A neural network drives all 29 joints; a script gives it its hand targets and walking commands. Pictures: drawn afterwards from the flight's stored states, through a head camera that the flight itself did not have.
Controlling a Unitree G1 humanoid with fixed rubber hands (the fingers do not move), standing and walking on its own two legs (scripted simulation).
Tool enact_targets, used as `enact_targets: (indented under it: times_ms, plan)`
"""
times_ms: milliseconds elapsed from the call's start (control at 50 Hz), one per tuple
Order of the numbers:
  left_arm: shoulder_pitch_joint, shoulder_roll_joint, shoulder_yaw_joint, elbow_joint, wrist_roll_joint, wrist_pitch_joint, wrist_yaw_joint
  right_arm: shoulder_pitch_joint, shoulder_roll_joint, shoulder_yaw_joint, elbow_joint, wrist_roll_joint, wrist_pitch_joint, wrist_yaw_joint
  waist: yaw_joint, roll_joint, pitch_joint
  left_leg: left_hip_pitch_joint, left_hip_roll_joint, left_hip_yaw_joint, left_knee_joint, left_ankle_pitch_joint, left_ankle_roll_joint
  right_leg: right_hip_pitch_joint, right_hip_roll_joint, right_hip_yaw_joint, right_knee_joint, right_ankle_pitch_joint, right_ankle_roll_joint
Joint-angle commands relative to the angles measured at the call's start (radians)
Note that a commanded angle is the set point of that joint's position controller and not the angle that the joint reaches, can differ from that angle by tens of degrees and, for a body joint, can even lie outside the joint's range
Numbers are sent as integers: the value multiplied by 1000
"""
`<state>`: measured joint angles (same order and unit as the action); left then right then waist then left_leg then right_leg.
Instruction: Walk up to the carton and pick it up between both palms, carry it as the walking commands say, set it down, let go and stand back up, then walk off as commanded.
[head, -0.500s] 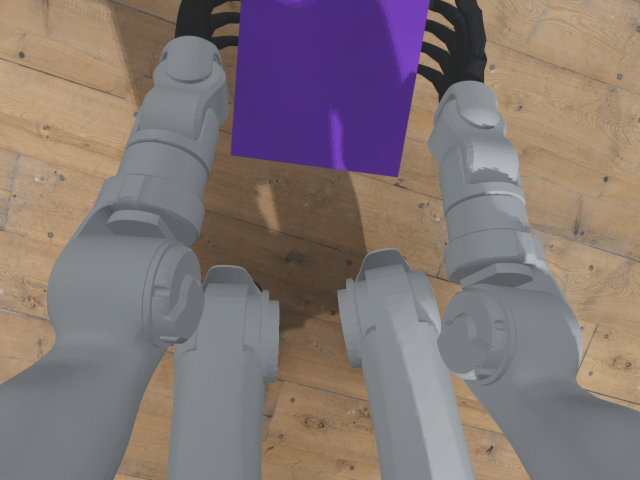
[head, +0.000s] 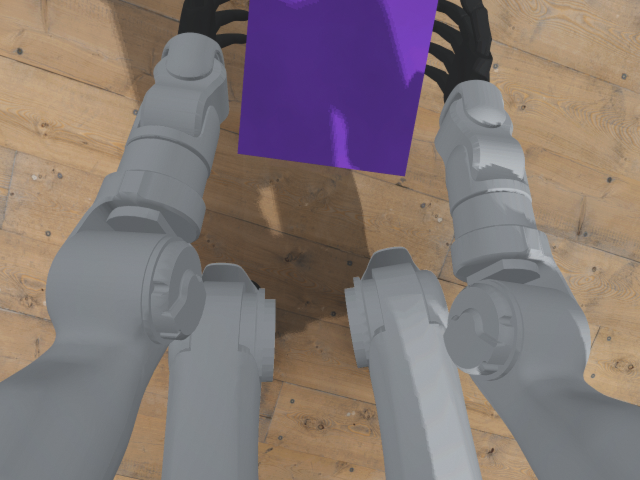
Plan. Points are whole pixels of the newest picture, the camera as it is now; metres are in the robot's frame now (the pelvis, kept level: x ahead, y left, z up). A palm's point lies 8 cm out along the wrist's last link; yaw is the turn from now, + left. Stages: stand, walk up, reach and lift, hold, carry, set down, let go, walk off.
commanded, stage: set down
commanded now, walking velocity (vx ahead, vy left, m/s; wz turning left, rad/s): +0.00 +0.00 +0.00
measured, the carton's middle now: (328, 80) +0.52 -0.04 -0.25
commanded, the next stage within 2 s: none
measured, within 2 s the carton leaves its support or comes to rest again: rests again in 0.64 s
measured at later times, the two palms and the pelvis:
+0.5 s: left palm (202, 38) +0.54 +0.09 -0.17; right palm (465, 79) +0.49 -0.17 -0.17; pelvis +0.00 +0.00 +0.00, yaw +0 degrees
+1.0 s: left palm (166, 39) +0.54 +0.13 -0.17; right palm (493, 83) +0.49 -0.20 -0.17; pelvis -0.01 +0.00 +0.00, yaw -1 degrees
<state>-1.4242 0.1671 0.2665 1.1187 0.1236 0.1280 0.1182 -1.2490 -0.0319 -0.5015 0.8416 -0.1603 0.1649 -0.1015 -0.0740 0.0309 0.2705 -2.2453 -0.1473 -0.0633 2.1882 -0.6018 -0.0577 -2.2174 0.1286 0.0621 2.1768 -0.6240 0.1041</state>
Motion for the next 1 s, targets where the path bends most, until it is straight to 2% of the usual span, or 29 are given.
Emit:
enact_targets:
  times_ms: [0, 200, 380, 480, 560, 620, 660, 740, 800, 900, 980]
  plan:
    - [-387, -803, -223, -13, -32, -21, -219, -558, 737, 381, 6, 55, -19, 236, -17, 7, -907, 384, -44, 101, -169, 292, 55, 380, 28, -143, -161, 344, -38]
    - [-360, -750, -201, -5, -12, -26, -214, -530, 691, 360, 15, 49, -29, 233, -10, 9, -899, 389, -36, 97, -166, 299, 54, 367, 25, -142, -155, 346, -35]
    - [-335, -612, -172, -5, 1, -37, -192, -476, 562, 310, 31, 37, -50, 203, -11, 15, -909, 406, -24, 95, -164, 297, 46, 379, 20, -144, -149, 344, -29]
    - [-315, -437, -145, -6, 0, -50, -158, -421, 402, 250, 55, 29, -68, 162, -12, 19, -924, 422, -12, 99, -165, 290, 39, 401, 15, -148, -148, 345, -25]
    - [-258, -153, -97, -19, -11, -69, -98, -313, 137, 157, 90, 24, -97, 91, -15, 27, -948, 447, 6, 103, -171, 281, 30, 439, 5, -155, -154, 349, -22]
    - [-170, 137, -81, -46, -49, -92, -28, -202, -160, 106, 106, 67, -135, 6, -33, 39, -972, 465, 24, 100, -180, 290, 23, 467, -7, -165, -165, 373, -18]
    - [-185, 200, -119, -64, -104, -104, -4, -198, -229, 126, 110, 121, -158, -28, -49, 45, -996, 487, 35, 91, -179, 322, 22, 469, -17, -165, -168, 403, -20]
    - [-255, 203, -203, -84, -217, -120, -9, -254, -239, 214, 118, 230, -182, -23, -51, 69, -1041, 533, 60, 85, -166, 357, 23, 444, -42, -151, -163, 415, -30]
    - [-254, 215, -232, -71, -261, -122, -17, -259, -250, 253, 133, 277, -185, -16, -52, 63, -1044, 525, 73, 80, -167, 338, 25, 441, -57, -139, -165, 402, -31]
    - [-245, 240, -242, -80, -279, -117, -20, -248, -277, 274, 115, 309, -185, -19, -55, 57, -1098, 552, 82, 77, -169, 325, 27, 468, -67, -132, -174, 399, -29]
    - [-226, 259, -232, -147, -269, -100, -6, -217, -290, 281, 46, 322, -174, -36, -48, 64, -1264, 654, 74, 93, -183, 353, 25, 548, -61, -144, -197, 426, -25]
